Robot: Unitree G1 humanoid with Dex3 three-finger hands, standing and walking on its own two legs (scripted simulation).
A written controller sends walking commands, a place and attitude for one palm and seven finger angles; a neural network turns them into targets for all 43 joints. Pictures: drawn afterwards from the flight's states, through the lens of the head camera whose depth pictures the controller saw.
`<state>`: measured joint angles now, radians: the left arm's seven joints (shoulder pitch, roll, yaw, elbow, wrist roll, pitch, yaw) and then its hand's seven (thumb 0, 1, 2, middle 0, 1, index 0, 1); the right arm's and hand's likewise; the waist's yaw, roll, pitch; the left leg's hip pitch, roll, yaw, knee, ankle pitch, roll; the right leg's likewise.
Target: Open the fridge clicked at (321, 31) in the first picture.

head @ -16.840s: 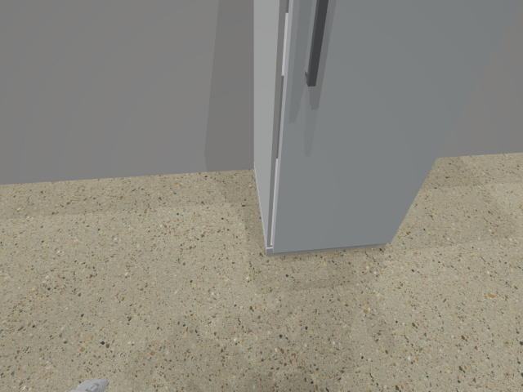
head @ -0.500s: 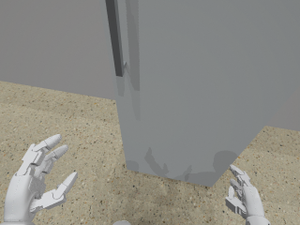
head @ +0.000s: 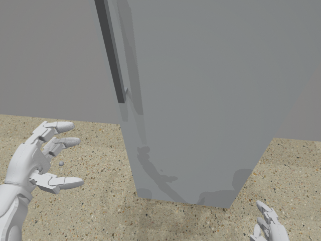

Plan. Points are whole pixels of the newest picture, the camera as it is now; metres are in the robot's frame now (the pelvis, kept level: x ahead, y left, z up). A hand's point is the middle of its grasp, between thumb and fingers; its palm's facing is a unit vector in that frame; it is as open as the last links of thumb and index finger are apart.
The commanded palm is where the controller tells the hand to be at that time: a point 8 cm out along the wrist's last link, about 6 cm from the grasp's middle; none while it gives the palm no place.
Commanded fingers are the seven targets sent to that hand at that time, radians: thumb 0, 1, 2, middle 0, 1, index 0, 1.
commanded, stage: raise the hand to about handle height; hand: left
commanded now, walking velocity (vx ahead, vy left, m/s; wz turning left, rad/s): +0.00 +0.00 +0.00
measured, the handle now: (113, 43) +0.47 +0.17 +0.28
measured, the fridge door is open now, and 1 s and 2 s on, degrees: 0 0 0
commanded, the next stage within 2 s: move the hooked fingers beside the handle in 1.02 s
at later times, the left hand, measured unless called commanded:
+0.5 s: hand (17, 103) +0.26 +0.28 +0.27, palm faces +0.08 -0.98 -0.16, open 14.0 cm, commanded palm +0.23 +0.32 +0.27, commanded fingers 0.00 -0.50 0.30 -0.30 -1.20 -0.30 -1.20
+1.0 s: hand (17, 92) +0.29 +0.29 +0.27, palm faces +0.17 -0.98 -0.12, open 14.0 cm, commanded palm +0.24 +0.32 +0.27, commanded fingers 0.00 -0.50 0.30 -0.30 -1.20 -0.30 -1.20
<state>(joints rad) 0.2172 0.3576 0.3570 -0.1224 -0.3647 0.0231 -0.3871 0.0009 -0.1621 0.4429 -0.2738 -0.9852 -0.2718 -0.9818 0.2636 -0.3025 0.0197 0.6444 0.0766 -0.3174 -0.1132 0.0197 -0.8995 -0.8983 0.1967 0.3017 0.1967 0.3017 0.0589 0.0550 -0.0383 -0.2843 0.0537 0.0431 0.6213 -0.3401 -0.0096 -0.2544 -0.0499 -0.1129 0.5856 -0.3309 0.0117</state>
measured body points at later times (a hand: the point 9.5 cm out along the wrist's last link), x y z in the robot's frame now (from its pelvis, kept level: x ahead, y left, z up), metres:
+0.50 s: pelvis -0.01 +0.00 +0.01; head -0.04 -0.02 +0.46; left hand +0.25 +0.33 +0.27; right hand +0.20 -0.20 -0.05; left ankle -0.01 +0.12 -0.73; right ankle -0.01 -0.12 -0.73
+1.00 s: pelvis +0.00 +0.00 +0.01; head -0.03 -0.03 +0.46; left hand +0.27 +0.34 +0.28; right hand +0.21 -0.22 -0.05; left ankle -0.01 +0.12 -0.73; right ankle -0.01 -0.12 -0.73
